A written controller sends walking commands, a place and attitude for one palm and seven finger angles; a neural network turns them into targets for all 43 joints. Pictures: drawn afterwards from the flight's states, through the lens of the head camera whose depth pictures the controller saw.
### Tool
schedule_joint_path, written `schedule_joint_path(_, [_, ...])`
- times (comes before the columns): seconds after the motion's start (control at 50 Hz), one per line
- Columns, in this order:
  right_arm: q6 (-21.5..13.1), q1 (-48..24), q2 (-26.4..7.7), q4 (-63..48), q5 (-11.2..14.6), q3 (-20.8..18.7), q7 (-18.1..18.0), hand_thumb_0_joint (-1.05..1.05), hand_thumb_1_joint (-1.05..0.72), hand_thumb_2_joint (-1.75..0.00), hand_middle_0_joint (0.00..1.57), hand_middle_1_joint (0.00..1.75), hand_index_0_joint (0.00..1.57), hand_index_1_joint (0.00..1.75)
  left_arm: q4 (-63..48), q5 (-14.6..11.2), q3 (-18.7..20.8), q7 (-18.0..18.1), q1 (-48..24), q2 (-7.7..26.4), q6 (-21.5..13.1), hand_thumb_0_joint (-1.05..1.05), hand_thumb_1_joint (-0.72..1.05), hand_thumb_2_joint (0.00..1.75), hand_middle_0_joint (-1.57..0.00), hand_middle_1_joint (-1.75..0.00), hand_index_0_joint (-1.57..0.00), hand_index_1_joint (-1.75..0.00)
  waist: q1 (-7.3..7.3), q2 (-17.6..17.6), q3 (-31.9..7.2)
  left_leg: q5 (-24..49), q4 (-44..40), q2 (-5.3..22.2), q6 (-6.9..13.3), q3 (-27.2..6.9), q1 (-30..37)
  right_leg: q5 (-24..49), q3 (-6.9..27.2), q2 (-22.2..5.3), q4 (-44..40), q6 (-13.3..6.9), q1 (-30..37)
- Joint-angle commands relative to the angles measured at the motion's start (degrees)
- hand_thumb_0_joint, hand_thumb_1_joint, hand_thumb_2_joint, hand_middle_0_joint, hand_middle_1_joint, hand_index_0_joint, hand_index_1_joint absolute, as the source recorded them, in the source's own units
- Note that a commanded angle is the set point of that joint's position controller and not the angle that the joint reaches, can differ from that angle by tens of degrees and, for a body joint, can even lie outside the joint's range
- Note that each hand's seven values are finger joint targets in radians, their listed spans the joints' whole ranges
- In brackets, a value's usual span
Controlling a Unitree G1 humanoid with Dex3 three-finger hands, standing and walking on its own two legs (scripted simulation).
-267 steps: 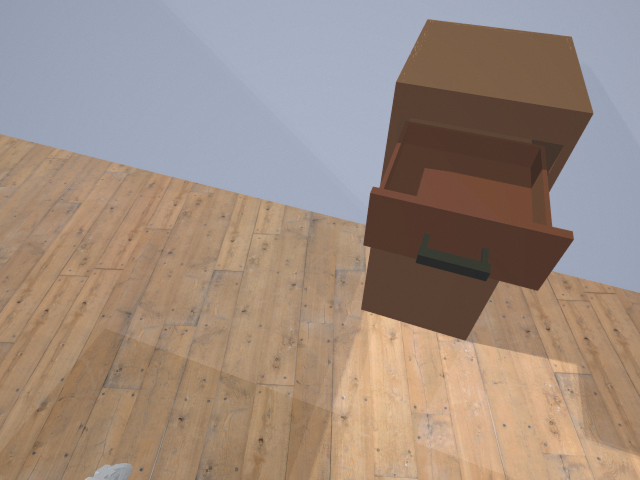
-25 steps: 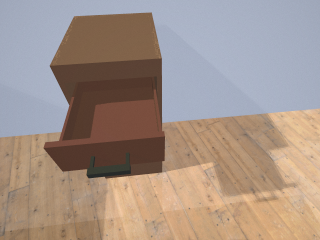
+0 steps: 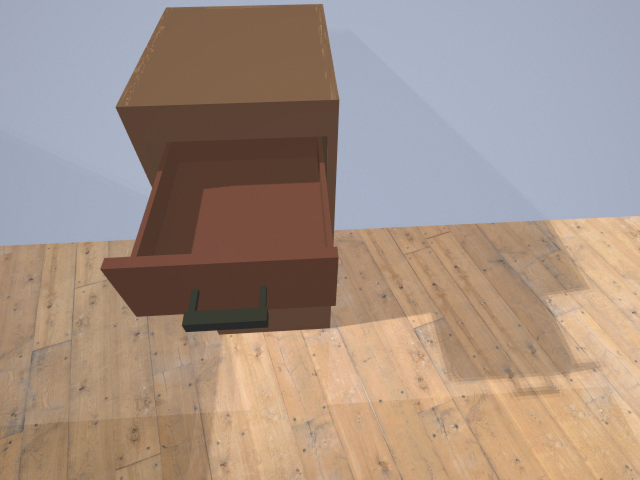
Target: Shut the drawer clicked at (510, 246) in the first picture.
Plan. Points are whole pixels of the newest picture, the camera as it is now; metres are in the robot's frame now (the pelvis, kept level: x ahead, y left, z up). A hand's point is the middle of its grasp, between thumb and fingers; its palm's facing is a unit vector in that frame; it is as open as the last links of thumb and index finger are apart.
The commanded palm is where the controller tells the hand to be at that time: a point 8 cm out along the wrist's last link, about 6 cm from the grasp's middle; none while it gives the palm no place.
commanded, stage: look again from close up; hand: left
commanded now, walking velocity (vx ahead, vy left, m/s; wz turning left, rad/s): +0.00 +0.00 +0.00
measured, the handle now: (227, 307) +0.36 +0.17 -0.05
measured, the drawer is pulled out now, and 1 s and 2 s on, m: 0.29 0.29 0.29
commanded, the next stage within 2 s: shuffle to correct the standing spot in 0.40 s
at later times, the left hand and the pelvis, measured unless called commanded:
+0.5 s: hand out of the picture -0.02 +0.24 -0.18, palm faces +0.01 -0.98 -0.19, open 7.4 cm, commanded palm none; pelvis -0.02 +0.07 +0.00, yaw +0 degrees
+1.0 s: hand out of the picture +0.01 +0.17 -0.20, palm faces +0.13 -0.98 -0.15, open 7.4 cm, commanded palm none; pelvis +0.05 +0.03 -0.02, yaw +6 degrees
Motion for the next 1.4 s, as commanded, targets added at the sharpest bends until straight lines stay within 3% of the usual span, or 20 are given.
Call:
schedule_joint_path(0.0, [-1.6, 5.8, -1.7, -4.9, 0.5, -0.9, 0.4, 0.0, -0.9, -0.9, 0.2, 0.3, 0.2, 0.3, -3.1, -0.2, 1.3, 0.6, 4.3, 9.4, -0.9, 0.0, 0.9, 0.9, -0.2, -0.3, -0.2, -0.3, -2.87, -3.5, -9.2, 1.4, 1.1, -1.3, 2.3, 0.9, -1.6, 37.5, 9.0, -14.5, 2.9, -1.8, 6.2])
schedule_joint_path(0.1, [-1.5, 5.9, -3.6, -4.8, -0.3, -0.6, 0.7, 0.0, -0.9, -0.9, 0.2, 0.3, 0.2, 0.3, -4.4, -0.3, 0.6, -0.2, 1.3, 6.3, 0.5, 0.0, 0.9, 0.9, -0.2, -0.3, -0.2, -0.3, -2.35, -2.3, 3.2, 2.4, -5.0, 0.8, 3.5, -2.9, -4.3, -6.3, 8.6, -8.9, -1.4, -0.2, -8.1])
schedule_joint_path(0.14, [-1.8, 5.7, -3.5, -4.7, -0.4, -0.3, 0.8, 0.0, -0.9, -0.9, 0.2, 0.3, 0.2, 0.3, -4.4, -0.2, 0.5, -0.4, 2.1, 6.8, 0.8, 0.0, 0.9, 0.9, -0.2, -0.3, -0.2, -0.3, -1.62, 2.5, 4.4, 2.4, -8.0, 1.5, 3.9, -4.4, -5.9, -5.9, 7.7, -8.1, 0.0, 0.2, -7.7])
schedule_joint_path(0.48, [-2.7, 7.8, -4.8, -3.5, -0.1, -0.3, 0.7, 0.0, -0.9, -0.9, 0.2, 0.3, 0.2, 0.3, -4.8, 0.0, 0.1, -0.8, 3.5, 5.2, 1.4, 0.0, 0.9, 0.9, -0.2, -0.3, -0.2, -0.3, -0.5, -1.0, 2.8, -0.2, -14.6, 2.2, 5.7, -7.9, -7.2, 0.7, 4.6, -7.8, 4.2, 1.8, -3.9])
schedule_joint_path(0.6, [-2.2, 9.2, -5.7, -2.0, -0.4, -1.1, 0.4, 0.0, -0.9, -0.9, 0.2, 0.3, 0.2, 0.3, -4.3, 0.6, 0.2, -1.2, 3.6, 4.2, 1.8, 0.0, 0.9, 0.9, -0.2, -0.3, -0.2, -0.3, -1.55, 1.1, 3.6, -8.9, -17.0, 5.5, 8.3, -13.4, -3.0, -7.9, 0.9, -5.9, 9.3, 2.0, -9.9])
schedule_joint_path(0.68, [-2.2, 11.0, -5.4, -1.3, -0.7, -1.4, -0.1, 0.0, -0.9, -0.9, 0.2, 0.3, 0.2, 0.3, -4.5, 0.7, 0.3, -1.5, 3.1, 3.8, 1.7, 0.0, 0.9, 0.9, -0.2, -0.3, -0.2, -0.3, -2.25, 2.7, 4.2, 3.8, -14.2, 7.2, 10.8, -15.7, 1.2, -9.5, 0.0, -5.6, 12.8, 2.1, -14.5])
schedule_joint_path(0.78, [-2.4, 9.5, -4.5, -1.6, -0.6, -1.5, -0.5, 0.0, -0.9, -0.9, 0.2, 0.3, 0.2, 0.3, -3.2, 0.3, 1.0, -1.2, 7.4, 3.9, 1.1, 0.0, 0.9, 0.9, -0.2, -0.3, -0.2, -0.3, -0.49, 0.7, 1.4, 18.2, -5.5, 3.8, 9.4, -10.0, -3.4, 1.4, 0.8, -6.9, 6.4, 1.1, -3.5])
schedule_joint_path(0.86, [-2.3, 7.8, -1.4, -2.8, -0.3, -1.3, -0.3, 0.0, -0.9, -0.9, 0.2, 0.3, 0.2, 0.3, -2.0, 0.4, 2.0, -0.6, 11.7, 7.6, 0.8, 0.0, 0.9, 0.9, -0.2, -0.3, -0.2, -0.3, 0.27, -13.5, 0.5, 3.3, 7.3, -5.0, 5.5, 1.4, -14.0, 23.1, 8.7, -15.9, 4.4, -3.9, 6.7])
schedule_joint_path(0.92, [-1.9, 4.6, -0.3, -3.5, -0.2, -1.4, -0.1, 0.0, -0.9, -0.9, 0.2, 0.3, 0.2, 0.3, -2.6, 0.9, 2.1, -0.1, 11.0, 8.0, 0.8, 0.0, 0.9, 0.9, -0.2, -0.3, -0.2, -0.3, 0.56, -12.4, 0.8, -12.6, 14.7, -4.6, 4.9, 2.8, -17.4, 33.2, 10.0, -19.3, 3.5, -8.4, 7.3])
schedule_joint_path(0.98, [-2.3, 10.0, -0.4, -1.1, -0.7, -1.4, 0.1, 0.0, -0.9, -0.9, 0.2, 0.3, 0.2, 0.3, -3.8, 0.3, 1.7, -0.2, 5.8, 7.3, 1.5, 0.0, 0.9, 0.9, -0.2, -0.3, -0.2, -0.3, -4.18, -4.5, -1.5, 7.3, -4.3, -3.1, 5.6, 2.1, -1.6, 32.8, 2.1, -13.5, 15.4, -3.6, 0.0])
schedule_joint_path(1.0, [-2.8, 15.6, -4.7, 0.8, -1.4, -2.3, -0.6, 0.0, -0.9, -0.9, 0.2, 0.3, 0.2, 0.3, -4.9, -0.2, 1.4, -0.5, 5.1, 5.5, 1.5, 0.0, 0.9, 0.9, -0.2, -0.3, -0.2, -0.3, -5.74, 5.4, -4.6, 27.3, -6.1, 5.5, 9.3, -9.8, 8.4, 21.0, -2.5, -7.5, 26.7, 0.4, -9.2])
schedule_joint_path(1.02, [-2.5, 18.7, -7.9, 1.7, -1.4, -2.8, -1.2, 0.0, -0.9, -0.9, 0.2, 0.3, 0.2, 0.3, -6.4, -0.3, 0.7, -0.6, 3.8, 4.0, 1.2, 0.0, 0.9, 0.9, -0.2, -0.3, -0.2, -0.3, -6.12, 14.4, -4.5, 53.8, -7.8, 15.7, 15.0, -20.5, 15.5, -16.0, -2.7, -3.8, 35.9, 2.8, -21.4])
schedule_joint_path(1.04, [-1.8, 18.7, -8.6, 1.5, -1.4, -2.6, -1.1, 0.0, -0.9, -0.9, 0.2, 0.3, 0.2, 0.3, -7.8, 0.4, 1.3, -0.3, 1.8, 6.6, 2.0, 0.0, 0.9, 0.9, -0.2, -0.3, -0.2, -0.3, -6.19, 10.7, -3.7, 53.5, -6.8, 18.5, 17.4, -19.9, 14.5, -23.4, 1.7, -4.6, 41.6, 1.9, -22.9])
schedule_joint_path(1.1, [-1.7, 10.8, -7.7, -1.3, -1.5, -2.5, -1.1, 0.0, -0.9, -0.9, 0.2, 0.3, 0.2, 0.3, -8.5, 0.8, 2.0, -1.3, -0.7, 5.9, 3.1, 0.0, 0.9, 0.9, -0.2, -0.3, -0.2, -0.3, -3.68, 6.9, 5.8, 41.3, -8.3, 15.9, 15.5, -14.5, 3.7, -18.4, 3.4, -7.1, 43.4, 2.1, -24.5])
schedule_joint_path(1.28, [-0.5, 2.2, -10.6, -5.8, -1.2, -4.3, -0.3, 0.0, -0.9, -0.9, 0.2, 0.3, 0.2, 0.3, -9.1, 0.4, 3.3, -2.8, 6.3, 6.5, 3.1, 0.0, 0.9, 0.9, -0.2, -0.3, -0.2, -0.3, 1.27, 4.2, 0.0, 18.9, 1.8, 6.9, 6.0, -2.5, -6.5, 2.0, -2.4, -4.4, 9.5, 3.3, -2.2])
schedule_joint_path(1.3, [-0.3, 4.3, -8.7, -5.7, -0.8, -4.1, 0.0, 0.0, -0.9, -0.9, 0.2, 0.3, 0.2, 0.3, -8.3, 0.8, 3.8, -2.4, 8.8, 9.8, 2.5, 0.0, 0.9, 0.9, -0.2, -0.3, -0.2, -0.3, 1.72, -5.6, -2.3, 12.7, 10.3, 2.5, 3.9, 0.8, -10.2, 10.5, 3.3, -8.4, 5.9, 1.8, 3.9])
schedule_joint_path(1.32, [0.0, 6.3, -4.2, -6.6, -0.2, -3.3, 0.1, 0.0, -0.9, -0.9, 0.2, 0.3, 0.2, 0.3, -8.1, 1.2, 4.7, -1.9, 10.2, 14.0, 2.2, 0.0, 0.9, 0.9, -0.2, -0.3, -0.2, -0.3, 1.41, -21.2, -5.5, -12.3, 22.9, -4.6, 1.8, 5.1, -16.7, 23.4, 17.2, -19.6, 1.2, -3.6, 8.2])
schedule_joint_path(1.34, [0.9, 4.8, -3.3, -8.0, 0.2, -2.9, -0.5, 0.0, -0.9, -0.9, 0.2, 0.3, 0.2, 0.3, -9.0, 0.7, 4.2, -1.7, 9.7, 14.6, 2.4, 0.0, 0.9, 0.9, -0.2, -0.3, -0.2, -0.3, 1.97, -20.5, -6.7, -22.6, 29.4, -3.8, 2.4, 1.3, -13.7, 25.7, 18.7, -23.0, -3.1, -8.4, 2.1])
schedule_joint_path(1.36, [1.0, 5.6, -2.7, -7.4, -0.1, -2.9, -0.2, 0.0, -0.9, -0.9, 0.2, 0.3, 0.2, 0.3, -10.4, 1.2, 4.2, -1.6, 5.8, 14.8, 3.0, 0.0, 0.9, 0.9, -0.2, -0.3, -0.2, -0.3, 0.36, -15.1, -4.5, -21.1, 32.5, -3.5, 2.9, 1.7, -12.1, 16.2, 15.8, -21.3, -3.7, -9.1, -3.5])
schedule_joint_path(1.38, [1.4, 5.4, -3.3, -6.9, -0.6, -3.1, -0.1, 0.0, -0.9, -0.9, 0.2, 0.3, 0.2, 0.3, -11.0, 1.4, 4.4, -1.3, 2.6, 13.7, 2.9, 0.0, 0.9, 0.9, -0.2, -0.3, -0.2, -0.3, -0.2, -19.3, -2.7, -19.1, 35.7, -2.7, 2.5, 2.1, -13.7, 13.2, 17.4, -19.7, -4.5, -9.1, -5.7])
